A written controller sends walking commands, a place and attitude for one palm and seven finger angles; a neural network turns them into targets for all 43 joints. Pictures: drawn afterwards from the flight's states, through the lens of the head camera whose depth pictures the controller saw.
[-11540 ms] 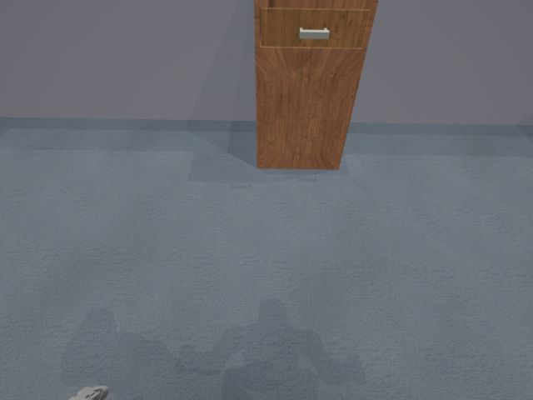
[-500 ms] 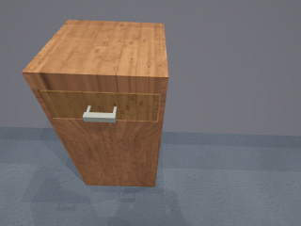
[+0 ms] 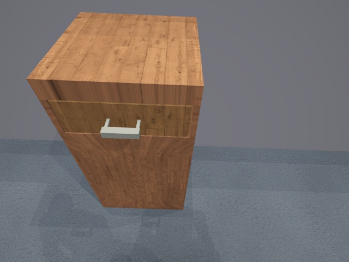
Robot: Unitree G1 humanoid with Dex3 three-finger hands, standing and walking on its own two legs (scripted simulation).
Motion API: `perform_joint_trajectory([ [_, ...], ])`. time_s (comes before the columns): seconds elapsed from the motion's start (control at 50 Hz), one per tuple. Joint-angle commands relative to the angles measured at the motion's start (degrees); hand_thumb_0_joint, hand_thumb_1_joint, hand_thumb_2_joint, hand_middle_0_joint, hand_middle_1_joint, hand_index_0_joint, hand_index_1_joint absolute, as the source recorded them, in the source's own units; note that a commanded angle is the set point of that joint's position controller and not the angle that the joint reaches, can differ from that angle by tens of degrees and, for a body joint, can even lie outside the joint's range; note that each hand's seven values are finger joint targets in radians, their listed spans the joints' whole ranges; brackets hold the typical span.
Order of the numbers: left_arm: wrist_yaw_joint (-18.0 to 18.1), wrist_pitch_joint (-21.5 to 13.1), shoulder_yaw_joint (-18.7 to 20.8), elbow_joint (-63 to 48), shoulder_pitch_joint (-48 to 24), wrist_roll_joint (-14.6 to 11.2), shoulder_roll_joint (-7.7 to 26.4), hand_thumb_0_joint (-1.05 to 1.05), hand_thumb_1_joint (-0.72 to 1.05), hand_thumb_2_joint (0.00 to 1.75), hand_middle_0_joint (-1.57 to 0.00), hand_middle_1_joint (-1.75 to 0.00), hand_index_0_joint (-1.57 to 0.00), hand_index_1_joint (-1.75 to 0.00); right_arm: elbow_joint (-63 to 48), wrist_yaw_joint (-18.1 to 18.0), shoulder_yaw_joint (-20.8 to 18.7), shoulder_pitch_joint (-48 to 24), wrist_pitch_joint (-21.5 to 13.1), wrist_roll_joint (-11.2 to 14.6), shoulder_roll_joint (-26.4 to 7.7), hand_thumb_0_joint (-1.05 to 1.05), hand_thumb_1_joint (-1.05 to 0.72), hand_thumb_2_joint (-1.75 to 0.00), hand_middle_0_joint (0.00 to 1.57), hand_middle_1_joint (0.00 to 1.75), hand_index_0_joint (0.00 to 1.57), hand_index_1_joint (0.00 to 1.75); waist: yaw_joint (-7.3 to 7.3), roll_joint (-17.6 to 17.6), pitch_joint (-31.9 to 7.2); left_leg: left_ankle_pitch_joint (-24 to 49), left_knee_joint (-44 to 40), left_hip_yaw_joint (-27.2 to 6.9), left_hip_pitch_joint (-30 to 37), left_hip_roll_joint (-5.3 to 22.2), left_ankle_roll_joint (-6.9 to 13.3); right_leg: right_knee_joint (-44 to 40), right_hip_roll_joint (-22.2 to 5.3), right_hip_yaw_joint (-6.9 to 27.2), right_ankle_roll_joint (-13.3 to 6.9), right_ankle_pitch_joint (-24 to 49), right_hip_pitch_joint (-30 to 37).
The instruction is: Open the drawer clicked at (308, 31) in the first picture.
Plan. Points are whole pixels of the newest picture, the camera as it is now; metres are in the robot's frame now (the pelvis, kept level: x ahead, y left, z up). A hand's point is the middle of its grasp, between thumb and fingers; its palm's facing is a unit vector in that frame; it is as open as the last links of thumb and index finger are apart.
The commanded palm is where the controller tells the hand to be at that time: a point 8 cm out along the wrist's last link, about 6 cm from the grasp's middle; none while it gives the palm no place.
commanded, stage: look again from close up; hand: left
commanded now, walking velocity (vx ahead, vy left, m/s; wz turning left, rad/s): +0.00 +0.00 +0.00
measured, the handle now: (122, 127) +0.48 +0.20 -0.02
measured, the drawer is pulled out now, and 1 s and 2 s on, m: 0.00 0.00 0.00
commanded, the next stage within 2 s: raise the hand with hooked fingers in 0.30 s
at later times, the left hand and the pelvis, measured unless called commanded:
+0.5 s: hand out of the picture +0.04 +0.18 -0.14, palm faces -0.08 -0.92 -0.39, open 7.3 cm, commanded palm +0.10 +0.21 -0.05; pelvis -0.01 -0.01 +0.00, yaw -1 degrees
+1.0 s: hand (88, 249) +0.15 +0.20 -0.04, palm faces +0.06 -0.08 -1.00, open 9.6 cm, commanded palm +0.15 +0.19 +0.02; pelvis -0.06 -0.06 -0.04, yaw +2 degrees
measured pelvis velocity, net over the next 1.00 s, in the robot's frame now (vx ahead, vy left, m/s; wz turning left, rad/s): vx -0.06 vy -0.06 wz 0.03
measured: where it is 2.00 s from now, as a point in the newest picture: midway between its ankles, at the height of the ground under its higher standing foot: outside the picture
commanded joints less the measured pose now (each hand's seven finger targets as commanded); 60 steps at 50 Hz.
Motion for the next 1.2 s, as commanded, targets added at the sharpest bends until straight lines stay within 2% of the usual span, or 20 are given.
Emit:
perform_joint_trajectory([
  [0.0,0.64,-0.52,0.71,-0.81,5.37,0.03,5.14,0.00,0.90,0.90,-0.20,-0.30,-0.20,-0.30,-1.50,-0.43,-0.82,3.29,-0.74,0.30,-6.12,0.00,-0.90,-0.90,0.20,0.30,0.20,0.30,-0.19,1.26,0.98,16.91,-4.06,-8.21,3.38,8.79,0.62,-3.60,-4.82,3.69,-1.54,11.84,-4.42],
  [0.36,0.52,-0.72,0.73,-0.71,5.21,0.11,4.83,0.00,0.90,0.90,-0.20,-0.30,-0.20,-0.30,-1.18,-0.32,-0.87,2.87,-0.63,0.27,-5.74,0.00,-0.90,-0.90,0.20,0.30,0.20,0.30,-0.11,0.72,2.30,13.72,-5.17,-8.08,2.52,8.49,0.09,-5.22,-5.26,4.21,-1.62,11.73,-4.82],
  [0.38,2.38,-2.66,0.82,-0.47,6.77,1.36,6.42,0.00,0.90,0.90,-0.20,-0.30,-0.20,-0.30,-5.76,0.49,-1.10,-1.61,-1.10,0.61,-7.58,0.00,-0.90,-0.90,0.20,0.30,0.20,0.30,0.89,-0.80,5.49,20.90,6.30,-7.34,-2.08,8.52,-1.70,-6.02,-6.94,6.32,-0.48,29.61,-8.47],
  [0.4,3.26,-10.70,-2.14,-87.46,-36.48,7.81,22.14,0.00,0.88,0.89,-0.20,-0.32,-0.20,-0.32,-26.24,-1.81,-2.88,1.22,-8.31,4.38,-16.27,0.00,-0.90,-0.90,0.20,0.30,0.20,0.30,-4.95,14.28,-22.47,27.94,-1.05,-4.92,16.13,4.54,-0.39,2.40,-0.42,5.34,-2.77,27.49,-9.81],
  [0.42,7.89,-7.53,1.80,-74.57,-15.49,8.53,20.87,0.00,0.85,0.88,-0.20,-0.33,-0.20,-0.33,-22.45,-4.40,-2.03,-2.99,-13.77,3.02,-12.55,0.00,-0.90,-0.90,0.20,0.30,0.20,0.30,-0.79,23.35,-25.31,34.01,-0.17,-6.33,23.31,7.84,-2.57,8.20,0.16,-0.14,-2.88,9.76,-13.06],
  [0.44,10.73,0.61,-1.75,-68.61,-0.63,8.50,12.65,0.00,0.83,0.87,-0.21,-0.34,-0.21,-0.34,-22.41,-4.50,-3.51,-3.70,-15.77,4.35,-9.92,0.00,-0.90,-0.90,0.20,0.30,0.20,0.30,-1.30,17.26,-16.47,25.50,-3.46,-7.48,14.05,7.12,-3.99,11.60,1.17,-1.49,-1.82,0.94,-18.16],
  [0.46,11.30,2.94,-7.35,-65.59,1.74,11.70,4.91,0.00,0.81,0.86,-0.21,-0.36,-0.21,-0.36,-22.54,-4.41,-3.24,-3.04,-16.03,4.55,-8.77,0.00,-0.90,-0.90,0.20,0.30,0.20,0.30,-2.02,10.99,-10.81,21.49,-1.83,-6.93,7.64,7.17,-2.50,10.76,0.74,-1.95,-1.49,1.59,-18.57],
  [0.48,12.73,2.70,-8.26,-71.47,-2.46,15.97,6.96,0.00,0.78,0.85,-0.21,-0.37,-0.21,-0.37,-26.43,-3.66,-3.77,-5.03,-16.53,3.62,-11.55,0.00,-0.90,-0.90,0.20,0.30,0.20,0.30,-2.19,9.25,-6.54,14.82,0.38,-7.58,2.10,6.23,-2.35,8.61,0.85,-2.09,-1.93,2.70,-20.44],
  [0.52,16.53,3.21,-8.26,-67.83,0.22,29.15,10.10,0.00,0.74,0.83,-0.21,-0.40,-0.21,-0.40,-29.53,-2.89,-3.82,-5.93,-14.72,0.60,-13.34,0.00,-0.90,-0.90,0.20,0.30,0.20,0.30,-3.41,-0.29,-7.63,8.97,6.76,-7.78,-4.22,4.42,-1.11,7.99,2.09,-1.92,-2.60,5.70,-25.43],
  [0.54,18.42,3.26,-7.38,-64.82,0.52,35.70,10.53,0.00,0.71,0.82,-0.21,-0.42,-0.21,-0.42,-31.31,-1.98,-4.49,-6.48,-12.86,-0.09,-13.63,0.00,-0.90,-0.90,0.20,0.30,0.20,0.30,-2.85,-1.83,-9.96,10.31,9.82,-7.33,-6.02,3.51,-1.40,9.37,2.49,-0.96,-2.75,5.42,-26.64],
  [0.56,20.26,3.38,-7.39,-61.47,3.82,42.78,9.71,0.00,0.69,0.81,-0.22,-0.43,-0.22,-0.43,-32.70,-1.17,-5.25,-8.06,-10.55,-1.52,-13.39,0.00,-0.90,-0.90,0.20,0.30,0.20,0.30,-0.80,-6.84,-12.69,9.27,11.67,-6.62,-8.79,3.21,-1.82,11.03,3.15,-0.59,-2.81,3.50,-28.54],
  [0.6,22.30,3.01,-9.04,-54.75,12.95,52.53,5.91,0.00,0.64,0.79,-0.22,-0.47,-0.22,-0.47,-36.17,1.29,-6.06,-12.36,-6.02,-2.81,-13.29,0.00,-0.90,-0.90,0.20,0.30,0.20,0.30,2.79,-12.43,-8.23,2.59,13.84,-4.89,-16.85,2.14,-2.27,12.07,3.41,2.25,-3.65,-0.49,-32.09],
  [0.64,22.71,1.14,-4.14,-55.60,18.38,57.68,9.72,0.00,0.60,0.77,-0.22,-0.50,-0.22,-0.50,-38.67,3.59,-5.92,-15.03,-1.40,-2.16,-12.57,0.00,-0.90,-0.90,0.20,0.30,0.20,0.30,7.10,-12.54,-10.21,2.85,15.34,-3.57,-22.10,1.46,-2.72,14.14,2.49,5.77,-4.47,6.66,-27.60],
  [0.72,25.51,-0.17,3.46,-66.96,8.85,63.02,19.67,0.00,0.50,0.73,-0.23,-0.55,-0.23,-0.55,-43.98,4.54,-4.57,-18.12,3.67,-1.23,-11.21,0.00,-0.90,-0.90,0.20,0.30,0.20,0.30,8.34,-2.01,-16.04,1.39,16.44,-1.95,-21.17,-0.07,-2.49,15.00,1.65,8.75,-4.19,4.01,-25.09],
  [0.74,26.97,0.46,5.92,-69.66,3.94,63.31,21.98,0.00,0.48,0.72,-0.23,-0.57,-0.23,-0.57,-44.05,3.93,-4.68,-18.35,4.77,-1.36,-10.97,0.00,-0.90,-0.90,0.20,0.30,0.20,0.30,8.02,-1.09,-16.97,0.85,17.09,-2.35,-20.91,-0.35,-2.35,14.73,1.88,9.70,-4.17,2.42,-25.22],
  [0.8,29.56,1.98,4.46,-74.59,-12.14,62.64,21.93,0.00,0.41,0.69,-0.24,-0.62,-0.24,-0.62,-44.29,1.87,-4.73,-18.67,6.39,-2.02,-10.09,0.00,-0.90,-0.90,0.20,0.30,0.20,0.30,4.05,3.30,-18.22,-0.91,18.89,-2.49,-16.53,-0.30,-1.49,12.20,1.45,11.72,-3.67,0.15,-27.28],
  [0.84,29.99,1.17,4.73,-76.77,-21.01,62.07,23.95,0.00,0.36,0.67,-0.24,-0.64,-0.24,-0.64,-43.01,0.69,-4.47,-18.81,6.08,-2.64,-9.75,0.00,-0.90,-0.90,0.20,0.30,0.20,0.30,1.59,2.32,-17.99,-2.22,21.09,-3.51,-15.60,-0.39,-1.11,10.43,0.89,13.83,-3.18,-2.37,-28.96],
  [0.94,25.01,0.32,-0.30,-72.71,-21.47,57.68,20.53,0.00,0.25,0.62,-0.25,-0.72,-0.25,-0.72,-40.90,-0.57,-3.65,-19.33,4.08,-2.50,-9.64,0.00,-0.90,-0.90,0.20,0.30,0.20,0.30,-0.49,1.37,-16.34,-1.82,20.54,-3.94,-14.59,-0.34,-0.65,7.09,0.07,14.34,-1.87,1.02,-25.86],
  [1.08,15.95,2.93,2.93,-69.80,-11.26,55.40,23.39,0.00,0.08,0.55,-0.26,-0.82,-0.26,-0.82,-40.22,-0.33,-2.56,-18.30,4.98,-1.71,-10.14,0.00,-0.90,-0.90,0.20,0.30,0.20,0.30,3.78,-1.43,-17.35,4.62,13.48,-3.46,-15.29,-0.28,-1.46,7.69,-1.33,12.18,0.12,23.12,-11.67],
  [1.18,16.00,0.67,6.58,-73.45,-10.25,55.43,24.98,0.00,-0.03,0.50,-0.27,-0.90,-0.27,-0.90,-40.44,0.19,-3.25,-17.87,5.18,-1.69,-10.13,0.00,-0.90,-0.90,0.20,0.30,0.20,0.30,5.01,-1.77,-17.13,7.16,11.32,-2.84,-13.59,-0.38,-1.36,8.54,-0.99,9.23,0.08,28.19,-9.69],
])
